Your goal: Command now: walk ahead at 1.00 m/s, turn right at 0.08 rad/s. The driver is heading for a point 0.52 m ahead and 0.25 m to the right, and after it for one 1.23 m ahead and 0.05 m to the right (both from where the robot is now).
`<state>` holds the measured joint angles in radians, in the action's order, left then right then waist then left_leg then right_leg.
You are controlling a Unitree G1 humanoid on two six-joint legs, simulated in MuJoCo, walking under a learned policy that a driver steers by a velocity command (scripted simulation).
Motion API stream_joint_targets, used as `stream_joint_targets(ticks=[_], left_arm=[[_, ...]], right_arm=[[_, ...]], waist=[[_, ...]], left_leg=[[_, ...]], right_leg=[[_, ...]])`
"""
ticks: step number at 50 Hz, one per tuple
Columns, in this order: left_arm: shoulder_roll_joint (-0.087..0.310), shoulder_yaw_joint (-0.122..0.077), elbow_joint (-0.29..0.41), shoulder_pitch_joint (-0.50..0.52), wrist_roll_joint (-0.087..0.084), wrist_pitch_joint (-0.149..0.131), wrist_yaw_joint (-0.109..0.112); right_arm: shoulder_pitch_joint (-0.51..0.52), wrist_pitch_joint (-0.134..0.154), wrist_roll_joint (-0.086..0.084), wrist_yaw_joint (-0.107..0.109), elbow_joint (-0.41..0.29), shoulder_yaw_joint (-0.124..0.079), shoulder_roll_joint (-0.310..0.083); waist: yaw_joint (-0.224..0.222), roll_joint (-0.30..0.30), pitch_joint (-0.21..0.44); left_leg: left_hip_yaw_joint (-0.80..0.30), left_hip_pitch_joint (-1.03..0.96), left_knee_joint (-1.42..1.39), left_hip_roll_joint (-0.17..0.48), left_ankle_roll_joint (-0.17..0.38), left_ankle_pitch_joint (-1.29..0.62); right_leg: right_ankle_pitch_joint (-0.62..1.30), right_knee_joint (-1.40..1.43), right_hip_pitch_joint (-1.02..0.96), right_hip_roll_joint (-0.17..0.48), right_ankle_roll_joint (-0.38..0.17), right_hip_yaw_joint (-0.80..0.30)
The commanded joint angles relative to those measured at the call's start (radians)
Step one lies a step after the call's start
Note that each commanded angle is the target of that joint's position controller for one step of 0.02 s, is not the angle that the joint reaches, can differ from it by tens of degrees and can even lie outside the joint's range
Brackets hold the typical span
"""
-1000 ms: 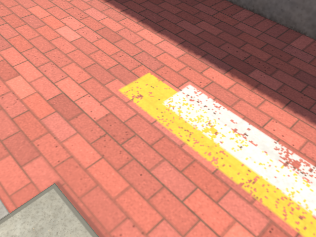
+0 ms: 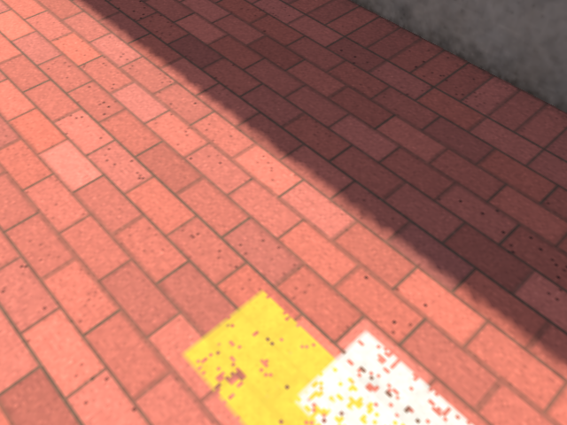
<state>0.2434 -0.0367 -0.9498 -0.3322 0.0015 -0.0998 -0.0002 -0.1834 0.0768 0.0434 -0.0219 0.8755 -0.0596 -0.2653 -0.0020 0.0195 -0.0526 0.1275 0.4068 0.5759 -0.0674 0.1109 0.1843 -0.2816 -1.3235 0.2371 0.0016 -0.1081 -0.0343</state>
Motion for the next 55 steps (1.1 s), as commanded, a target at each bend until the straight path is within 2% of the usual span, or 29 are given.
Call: stream_joint_targets(ticks=[1, 3, 5, 9, 11, 13, 15, 16, 17, 18, 19, 20, 22, 24, 28, 30, 34, 38, 39, 41, 43, 46, 47, 48, 49, 50, 51, 52, 55], left_arm=[[0.045, 0.000, 0.098, 0.009, 0.023, 0.004, -0.020], [0.021, 0.006, 0.102, 0.009, 0.028, 0.039, -0.039], [0.032, 0.009, 0.142, 0.117, 0.028, 0.055, -0.047], [0.036, 0.021, 0.202, 0.293, 0.008, 0.043, -0.063], [0.012, 0.034, 0.226, 0.365, 0.017, 0.029, -0.073], [0.037, 0.029, 0.201, 0.305, 0.032, 0.019, -0.076], [0.094, 0.005, 0.137, 0.081, 0.043, 0.021, -0.069], [0.141, -0.018, 0.086, -0.108, 0.044, 0.022, -0.057], [0.171, -0.041, 0.053, -0.227, 0.040, 0.022, -0.034], [0.256, -0.070, 0.062, -0.178, 0.025, 0.031, -0.013], [0.350, -0.096, 0.084, -0.173, 0.041, 0.038, -0.022], [0.323, -0.105, 0.154, -0.082, 0.021, 0.058, -0.006], [0.191, -0.072, 0.162, 0.035, -0.009, 0.076, 0.012], [0.157, -0.059, 0.170, 0.040, -0.009, 0.074, 0.016], [0.220, -0.081, 0.191, 0.021, 0.008, 0.068, 0.008], [0.226, -0.088, 0.207, 0.012, -0.001, 0.084, 0.015], [0.166, -0.068, 0.203, -0.031, -0.001, 0.104, 0.019], [0.112, -0.036, 0.190, -0.031, 0.031, 0.104, 0.022], [0.145, -0.042, 0.189, -0.044, 0.045, 0.101, 0.015], [0.187, -0.052, 0.194, -0.042, 0.066, 0.097, 0.003], [0.209, -0.057, 0.191, -0.035, 0.063, 0.084, 0.007], [0.233, -0.063, 0.201, 0.027, 0.034, 0.053, 0.014], [0.208, -0.054, 0.222, 0.094, 0.033, 0.040, 0.011], [0.131, -0.028, 0.284, 0.174, 0.018, 0.021, -0.002], [0.149, -0.027, 0.318, 0.234, 0.040, 0.008, -0.009], [0.166, -0.028, 0.309, 0.248, 0.058, 0.004, -0.012], [0.156, -0.022, 0.305, 0.250, 0.057, -0.002, -0.021], [0.152, -0.018, 0.310, 0.254, 0.056, -0.002, -0.028], [0.133, -0.002, 0.331, 0.287, 0.067, 0.026, -0.042]], right_arm=[[-0.139, 0.028, 0.002, 0.011, 0.032, -0.011, -0.039], [-0.151, 0.050, -0.016, 0.011, 0.050, -0.006, -0.039], [-0.171, 0.067, -0.023, 0.003, 0.057, -0.008, -0.061], [-0.218, 0.085, -0.030, 0.000, 0.063, 0.003, -0.056], [-0.254, 0.089, -0.040, 0.017, 0.076, 0.010, -0.069], [-0.264, 0.083, -0.047, 0.046, 0.068, 0.007, -0.113], [-0.233, 0.057, -0.046, 0.074, 0.042, -0.007, -0.172], [-0.192, 0.044, -0.042, 0.078, 0.026, -0.014, -0.188], [-0.140, 0.033, -0.047, 0.070, 0.016, -0.024, -0.195], [-0.173, 0.033, -0.035, 0.054, -0.021, -0.010, -0.091], [-0.278, 0.025, -0.078, 0.060, -0.086, 0.010, -0.054], [-0.227, 0.027, -0.051, 0.064, -0.104, 0.021, -0.088], [-0.094, 0.018, -0.009, 0.055, -0.136, 0.020, -0.091], [-0.094, -0.036, 0.014, 0.054, -0.153, 0.019, -0.094], [-0.042, -0.073, 0.003, 0.057, -0.213, 0.032, -0.065], [0.011, -0.082, -0.001, 0.059, -0.245, 0.031, -0.081], [0.050, -0.090, -0.010, 0.055, -0.252, 0.036, -0.081], [0.054, -0.082, -0.028, 0.044, -0.230, 0.046, -0.068], [0.054, -0.081, -0.034, 0.037, -0.230, 0.045, -0.076], [0.077, -0.085, -0.034, 0.020, -0.240, 0.035, -0.115], [0.104, -0.084, -0.032, 0.001, -0.255, 0.029, -0.128], [-0.043, -0.058, -0.024, -0.014, -0.220, 0.027, -0.106], [-0.191, -0.043, -0.022, -0.010, -0.171, 0.013, -0.127], [-0.356, -0.025, -0.013, -0.003, -0.132, -0.026, -0.248], [-0.394, -0.025, -0.026, -0.017, -0.118, -0.044, -0.273], [-0.371, -0.026, -0.032, -0.021, -0.122, -0.036, -0.225], [-0.353, -0.027, -0.035, -0.015, -0.128, -0.037, -0.208], [-0.345, -0.029, -0.035, -0.006, -0.127, -0.038, -0.201], [-0.361, -0.024, -0.048, 0.008, -0.109, -0.029, -0.165]], waist=[[-0.012, 0.006, 0.061], [-0.044, -0.031, 0.004], [-0.032, -0.041, -0.068], [0.009, -0.032, -0.104], [0.022, -0.016, -0.133], [-0.002, -0.058, -0.061], [-0.100, -0.112, 0.088], [-0.182, -0.129, 0.178], [-0.250, -0.097, 0.210], [-0.143, 0.159, 0.214], [-0.102, 0.159, 0.494], [-0.102, -0.037, 0.540], [-0.018, -0.159, 0.198], [0.023, -0.155, 0.118], [0.030, -0.087, 0.177], [0.011, -0.036, 0.200], [-0.040, 0.041, 0.182], [-0.067, 0.063, 0.142], [-0.076, 0.080, 0.144], [-0.094, 0.084, 0.092], [-0.100, 0.082, -0.020], [-0.016, 0.011, -0.053], [0.059, -0.040, -0.002], [0.121, -0.280, 0.059], [0.118, -0.296, -0.003], [0.097, -0.119, -0.044], [0.083, -0.056, -0.030], [0.070, -0.039, -0.021], [0.057, -0.106, -0.024]], left_leg=[[-0.450, -0.291, -0.378, 0.295, 0.105, 0.175], [-0.341, -0.200, -0.448, 0.280, 0.069, 0.160], [-0.216, -0.160, -0.503, 0.254, 0.037, 0.036], [0.037, -0.185, -0.545, 0.165, -0.043, -0.364], [0.087, -0.257, -0.515, 0.183, -0.063, -0.658], [0.120, -0.394, -0.360, 0.189, -0.097, -0.981], [0.117, -0.416, -0.033, 0.218, -0.126, -1.186], [0.098, -0.360, 0.213, 0.236, -0.135, -1.134], [0.101, -0.275, 0.544, 0.184, -0.146, -0.768], [0.082, 0.033, 0.929, 0.005, -0.162, 0.368], [-0.128, 0.309, 1.233, -0.020, -0.191, 0.440], [-0.199, 0.323, 1.189, 0.033, -0.165, 0.302], [-0.203, 0.291, 0.950, 0.107, -0.163, 0.254], [-0.202, 0.196, 0.807, 0.137, -0.185, 0.258], [-0.180, 0.131, 0.577, 0.142, -0.198, 0.156], [-0.188, 0.154, 0.511, 0.132, -0.193, 0.064], [-0.166, 0.172, 0.362, 0.139, -0.158, -0.055], [-0.156, 0.073, 0.193, 0.137, -0.119, -0.017], [-0.142, 0.043, 0.195, 0.121, -0.109, 0.029], [-0.150, 0.050, 0.157, 0.116, -0.069, 0.163], [-0.157, 0.102, 0.098, 0.099, -0.033, 0.236], [-0.124, -0.049, -0.104, 0.069, 0.022, 0.206], [-0.194, -0.286, -0.177, 0.054, 0.053, 0.236], [-0.613, -0.521, -0.346, 0.248, 0.147, 0.441], [-0.946, -0.640, -0.426, 0.365, 0.211, 0.458], [-0.882, -0.641, -0.377, 0.351, 0.210, 0.377], [-0.785, -0.610, -0.356, 0.312, 0.197, 0.283], [-0.712, -0.575, -0.369, 0.273, 0.177, 0.239], [-0.609, -0.477, -0.403, 0.188, 0.144, 0.059]], right_leg=[[0.041, -0.027, 0.368, 0.097, -0.010, -0.078], [0.053, 0.037, 0.374, 0.123, 0.012, -0.078], [0.151, 0.130, 0.444, 0.132, 0.025, -0.050], [0.406, 0.455, 0.394, 0.082, 0.007, 0.102], [0.516, 0.629, 0.346, 0.044, -0.008, 0.181], [0.543, 0.723, 0.260, -0.045, -0.021, 0.253], [0.455, 0.733, 0.020, -0.137, -0.040, 0.258], [0.443, 0.731, -0.165, -0.142, -0.070, 0.197], [0.513, 0.822, -0.274, -0.076, -0.113, 0.104], [1.190, 0.691, -0.486, 0.116, -0.160, -0.102], [1.429, 0.703, -0.801, 0.341, -0.412, -0.492], [1.118, 0.830, -0.715, 0.339, -0.411, -0.579], [0.796, 0.972, -0.279, 0.220, -0.315, -0.460], [0.864, 0.999, -0.061, 0.165, -0.269, -0.384], [0.991, 0.946, 0.033, 0.068, -0.185, -0.308], [0.917, 0.918, 0.006, 0.031, -0.118, -0.316], [0.827, 0.918, -0.092, 0.029, -0.019, -0.269], [0.764, 0.938, -0.133, 0.090, -0.036, -0.247], [0.615, 0.972, -0.123, 0.122, -0.064, -0.266], [0.010, 1.053, -0.105, 0.174, -0.119, -0.339], [-0.346, 1.112, -0.102, 0.214, -0.137, -0.411], [-0.261, 1.058, -0.087, 0.208, -0.111, -0.311], [-0.074, 0.904, 0.038, 0.141, -0.076, -0.203], [0.056, 0.534, 0.283, -0.024, -0.002, 0.004], [-0.169, 0.372, 0.606, -0.116, 0.050, 0.021], [-0.141, 0.282, 0.684, -0.054, 0.060, -0.051], [-0.075, 0.259, 0.673, -0.022, 0.076, -0.053], [-0.040, 0.267, 0.652, 0.000, 0.091, -0.042], [-0.003, 0.315, 0.600, 0.012, 0.129, 0.003]])
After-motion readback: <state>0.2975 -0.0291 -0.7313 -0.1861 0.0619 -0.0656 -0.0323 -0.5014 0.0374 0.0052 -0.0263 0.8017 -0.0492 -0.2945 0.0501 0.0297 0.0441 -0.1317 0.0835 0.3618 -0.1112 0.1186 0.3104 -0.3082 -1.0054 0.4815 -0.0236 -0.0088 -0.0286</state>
